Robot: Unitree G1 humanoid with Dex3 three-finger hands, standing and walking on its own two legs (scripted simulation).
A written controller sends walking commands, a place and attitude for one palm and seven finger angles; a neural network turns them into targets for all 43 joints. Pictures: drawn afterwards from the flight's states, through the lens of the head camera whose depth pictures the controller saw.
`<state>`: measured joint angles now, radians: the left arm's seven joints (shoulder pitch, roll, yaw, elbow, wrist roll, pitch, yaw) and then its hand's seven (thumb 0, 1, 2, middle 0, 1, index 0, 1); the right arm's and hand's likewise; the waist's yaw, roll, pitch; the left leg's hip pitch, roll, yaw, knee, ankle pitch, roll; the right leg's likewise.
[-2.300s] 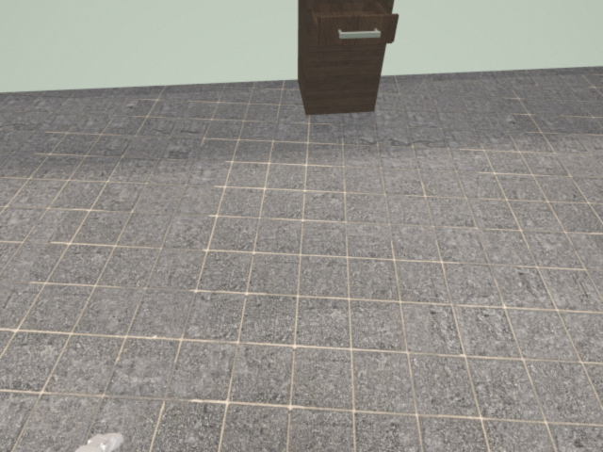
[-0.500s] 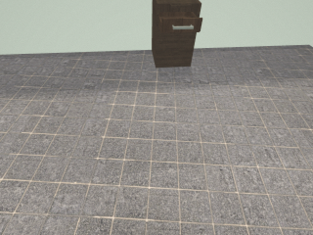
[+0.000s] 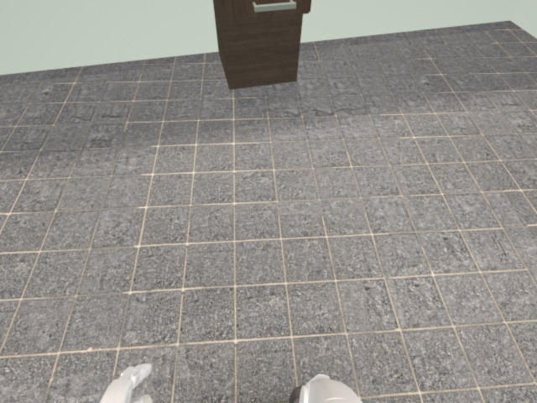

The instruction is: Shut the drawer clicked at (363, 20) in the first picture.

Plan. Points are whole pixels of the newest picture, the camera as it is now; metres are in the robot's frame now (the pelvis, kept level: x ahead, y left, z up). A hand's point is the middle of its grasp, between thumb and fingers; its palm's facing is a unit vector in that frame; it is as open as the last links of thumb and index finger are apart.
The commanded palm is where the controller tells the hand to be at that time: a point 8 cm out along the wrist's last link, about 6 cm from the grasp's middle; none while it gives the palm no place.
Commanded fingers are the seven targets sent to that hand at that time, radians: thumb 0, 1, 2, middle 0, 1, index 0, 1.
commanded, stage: get within about a metre, facing it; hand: left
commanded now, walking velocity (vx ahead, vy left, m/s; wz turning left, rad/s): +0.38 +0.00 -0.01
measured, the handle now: (274, 4) +1.72 +0.00 -0.19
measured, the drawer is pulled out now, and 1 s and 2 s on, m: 0.17 0.17 0.17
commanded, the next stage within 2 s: stand and wait in 1.36 s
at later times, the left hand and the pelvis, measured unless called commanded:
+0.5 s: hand (134, 374) +0.18 +0.24 -0.16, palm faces +0.06 -0.99 -0.14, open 7.4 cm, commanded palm none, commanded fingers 0.00 0.90 0.90 -0.20 -0.30 -0.20 -0.30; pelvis +0.21 +0.06 +0.03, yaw -1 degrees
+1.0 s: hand (200, 197) +0.55 +0.17 -0.14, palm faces -0.02 -0.98 -0.20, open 7.4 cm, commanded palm none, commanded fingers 0.00 0.90 0.90 -0.20 -0.30 -0.20 -0.30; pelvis +0.44 +0.00 +0.02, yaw -1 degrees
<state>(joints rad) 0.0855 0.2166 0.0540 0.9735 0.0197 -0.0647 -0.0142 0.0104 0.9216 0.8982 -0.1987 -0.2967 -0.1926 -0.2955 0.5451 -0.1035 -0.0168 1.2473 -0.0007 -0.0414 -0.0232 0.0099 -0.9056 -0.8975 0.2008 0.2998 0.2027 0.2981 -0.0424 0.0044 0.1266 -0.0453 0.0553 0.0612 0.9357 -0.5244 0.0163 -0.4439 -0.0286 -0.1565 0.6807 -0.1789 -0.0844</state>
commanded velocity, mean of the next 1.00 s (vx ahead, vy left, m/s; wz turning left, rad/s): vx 0.38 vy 0.00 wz -0.02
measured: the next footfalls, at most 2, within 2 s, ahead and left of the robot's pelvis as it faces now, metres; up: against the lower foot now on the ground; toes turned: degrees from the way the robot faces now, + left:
left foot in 0.36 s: +0.28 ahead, +0.14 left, +0.00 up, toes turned +11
right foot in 0.86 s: +0.54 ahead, -0.10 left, +0.00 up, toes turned -11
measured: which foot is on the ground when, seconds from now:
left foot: up 0.00-0.34, down 0.36-0.88, up 0.90-1.00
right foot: down 0.00-0.36, up 0.38-0.84, down 0.86-1.00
